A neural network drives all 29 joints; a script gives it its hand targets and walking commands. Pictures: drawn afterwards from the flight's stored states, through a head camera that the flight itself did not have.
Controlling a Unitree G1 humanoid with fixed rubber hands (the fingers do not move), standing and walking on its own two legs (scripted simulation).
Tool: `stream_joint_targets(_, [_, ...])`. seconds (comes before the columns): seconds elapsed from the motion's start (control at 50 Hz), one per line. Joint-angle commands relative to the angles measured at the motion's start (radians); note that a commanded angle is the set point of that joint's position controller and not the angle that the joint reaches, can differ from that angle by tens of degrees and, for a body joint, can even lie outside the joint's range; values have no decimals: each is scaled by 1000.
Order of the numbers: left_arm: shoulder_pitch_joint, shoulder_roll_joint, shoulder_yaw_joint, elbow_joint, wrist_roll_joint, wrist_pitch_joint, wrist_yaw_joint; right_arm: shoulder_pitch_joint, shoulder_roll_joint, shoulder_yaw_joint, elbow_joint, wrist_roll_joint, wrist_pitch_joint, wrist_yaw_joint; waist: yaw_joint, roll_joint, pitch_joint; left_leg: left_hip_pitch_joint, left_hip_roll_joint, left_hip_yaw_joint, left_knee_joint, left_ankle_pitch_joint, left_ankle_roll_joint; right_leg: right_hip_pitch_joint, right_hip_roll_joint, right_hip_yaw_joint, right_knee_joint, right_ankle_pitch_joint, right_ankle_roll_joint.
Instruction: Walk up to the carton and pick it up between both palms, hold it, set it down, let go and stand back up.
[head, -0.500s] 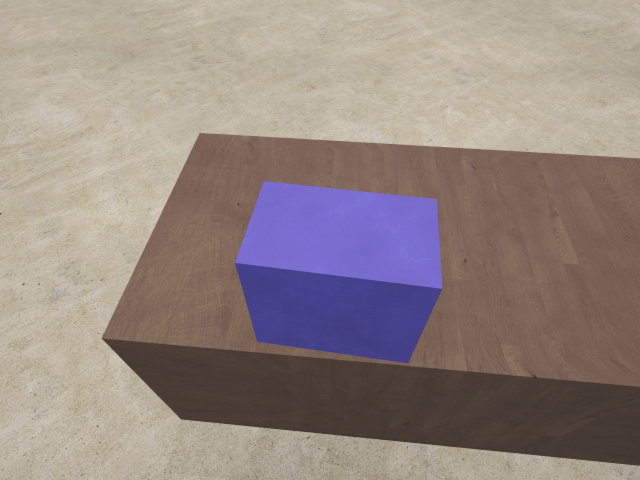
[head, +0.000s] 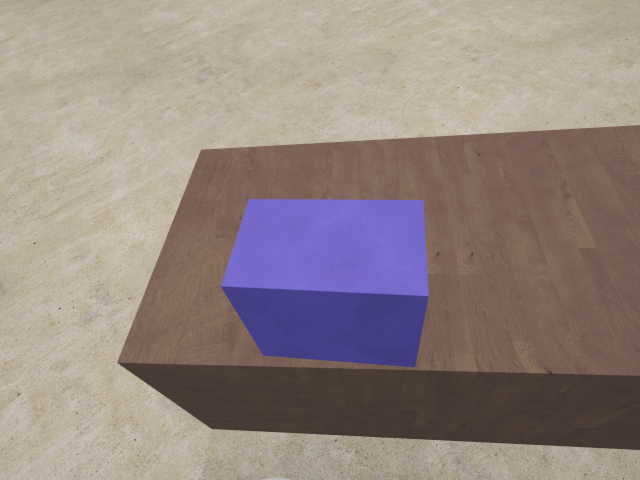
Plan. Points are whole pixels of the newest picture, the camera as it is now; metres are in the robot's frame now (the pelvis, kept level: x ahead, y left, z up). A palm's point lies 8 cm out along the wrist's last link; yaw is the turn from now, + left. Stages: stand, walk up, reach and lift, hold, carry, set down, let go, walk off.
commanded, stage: walk up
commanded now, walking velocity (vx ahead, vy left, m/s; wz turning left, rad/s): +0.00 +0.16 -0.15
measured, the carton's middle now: (334, 286) +0.43 +0.04 -0.11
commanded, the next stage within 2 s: none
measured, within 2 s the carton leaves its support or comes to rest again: neither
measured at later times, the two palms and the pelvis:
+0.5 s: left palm out of the picture -0.01 +0.30 -0.16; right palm out of the picture +0.02 -0.13 -0.15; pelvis +0.01 +0.09 -0.01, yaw -1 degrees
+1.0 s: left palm out of the picture -0.01 +0.28 -0.16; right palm out of the picture -0.03 -0.14 -0.15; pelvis +0.01 +0.07 -0.01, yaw -1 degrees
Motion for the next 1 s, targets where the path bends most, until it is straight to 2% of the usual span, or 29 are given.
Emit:
stream_joint_targets(0.0, [96,219,58,-15,5,7,17,-12,-26,-3,-72,1,-16,-5,20,-277,-1,-75,4,2,-76,-39,-2,90,-218,182,-78,374,-176])
stream_joint_targets(0.04, [77,236,70,-21,8,19,22,-15,-24,-1,-89,3,-24,-2,22,-286,-4,-29,1,9,-146,-47,9,61,-221,186,-73,342,-179])
stream_joint_targets(0.08, [36,253,80,-32,8,33,27,25,-29,-3,-95,9,-33,2,3,-293,-13,68,2,13,-263,-21,34,11,-220,186,-56,339,-160])
stream_joint_targets(0.1, [9,155,50,4,-35,46,16,67,48,17,-111,20,-71,2,-97,-349,-88,277,1,10,-493,135,48,-27,-54,66,23,210,-101])
stream_joint_targets(0.12, [36,122,49,1,-29,49,7,137,-26,3,-75,10,-99,-5,-89,-172,-98,430,16,28,-566,227,5,-124,3,11,126,22,-52])
stream_joint_targets(0.14, [50,80,38,-32,-4,51,3,207,-126,-8,-69,-4,-119,-12,-89,111,-90,487,267,-220,-638,243,-17,-279,46,-8,273,-294,-14])
stream_joint_targets(0.16, [110,19,30,-1,-19,65,8,145,-175,6,-71,1,-118,-7,-39,194,-58,260,356,-307,-622,391,82,-194,71,14,289,-353,-21])
stream_joint_targets(0.18, [89,57,35,4,-27,82,7,105,-119,17,-69,-1,-108,0,-50,235,-16,145,301,-290,-656,189,137,-134,53,33,333,-334,-33])
stream_joint_targets(0.2, [64,74,38,17,-28,89,-4,29,-53,37,-87,-6,-107,10,-35,225,71,90,221,-231,-686,58,129,-147,61,28,371,-266,-38])
stream_joint_targets(0.22, [63,74,39,30,-25,90,-14,-28,-37,45,-103,-7,-107,11,-17,227,81,87,174,-178,-690,40,118,-143,64,22,390,-210,-40])
stream_joint_targets(0.24, [67,85,42,43,-19,91,-20,-38,-33,51,-108,-4,-112,7,-8,229,70,105,158,-143,-678,131,123,-133,65,11,403,-181,-43])
stream_joint_targets(0.3, [69,88,41,66,-16,82,-17,18,-9,66,-77,6,-130,-8,-7,145,20,196,160,-114,-619,342,171,-106,81,-7,374,-176,-29])
stream_joint_targets(0.36, [5,85,35,55,-27,79,-1,56,0,73,-49,1,-131,-17,-34,158,22,247,169,-135,-582,385,215,-92,96,-13,241,-195,-24])
stream_joint_targets(0.4, [-10,81,28,57,-33,73,3,70,-12,72,-36,-1,-123,-22,-44,157,12,271,174,-156,-556,403,231,-54,101,-13,122,-151,-33])
stream_joint_targets(0.44, [13,71,18,74,-33,58,5,70,-23,67,-26,9,-115,-24,-21,102,-5,231,163,-155,-533,396,194,88,81,-1,-69,98,-42])
stream_joint_targets(0.46, [16,94,19,75,-25,48,4,78,-20,67,-27,16,-116,-20,-30,69,-27,186,142,-149,-531,334,162,172,32,44,-71,172,-43])
stream_joint_targets(0.48, [7,123,21,75,-19,39,3,91,-17,62,-30,17,-117,-14,-59,8,-12,153,98,-112,-530,259,144,191,-11,75,-48,250,-47])
stream_joint_targets(0.5, [-32,107,16,87,-34,37,-2,106,36,72,-15,20,-115,-13,-73,-98,36,182,56,-76,-564,209,132,103,5,63,-38,215,-56])
stream_joint_targets(0.52, [-34,72,8,88,-33,33,-6,100,17,68,-1,15,-112,-16,-54,-89,54,213,53,-70,-545,215,124,80,12,61,-59,179,-55])
stream_joint_targets(0.58, [-30,74,5,100,-32,25,0,108,-2,61,12,8,-109,-15,-52,-83,39,242,60,-69,-524,269,125,90,15,54,-82,186,-55])
stream_joint_targets(0.6, [-53,99,13,78,-35,24,1,76,-35,49,-10,4,-112,-25,-46,-82,35,260,78,-37,-489,262,106,57,-1,69,-50,227,-49])
stream_joint_targets(0.62, [-79,108,16,64,-37,23,0,89,-24,49,-10,6,-113,-28,-58,-82,4,246,76,-33,-479,253,101,75,-2,73,-38,245,-55])
stream_joint_targets(0.64, [-85,103,16,57,-39,23,-1,96,-12,51,-6,6,-113,-31,-54,-78,0,238,73,-26,-475,236,98,70,-2,76,-31,242,-59])
stream_joint_targets(0.66, [-53,65,5,86,-37,24,0,143,44,69,27,9,-110,-22,-58,-67,-10,226,59,-53,-521,231,110,107,17,59,-66,183,-66])
stream_joint_targets(0.68, [-32,54,3,96,-34,26,0,131,38,67,31,8,-108,-21,-45,-52,34,230,57,-49,-524,226,110,81,21,58,-73,155,-63])
stream_joint_targets(0.8, [-41,74,3,108,-35,22,2,145,27,68,52,5,-106,-19,-53,-28,43,240,60,-55,-532,232,109,79,19,60,-88,145,-66])
stream_joint_targets(0.94, [-34,65,-2,118,-34,18,1,164,34,69,72,5,-105,-21,-56,-26,50,241,61,-55,-530,222,106,63,22,57,-95,129,-67])
stream_joint_targets(0.96, [-54,87,6,95,-33,19,0,127,-8,55,47,2,-106,-32,-50,-31,59,254,78,-24,-491,213,89,18,6,76,-62,167,-60])
stream_joint_targets(0.98, [-76,95,8,81,-35,19,0,138,0,54,43,4,-107,-36,-61,-40,30,241,76,-21,-481,206,86,29,5,80,-50,183,-64])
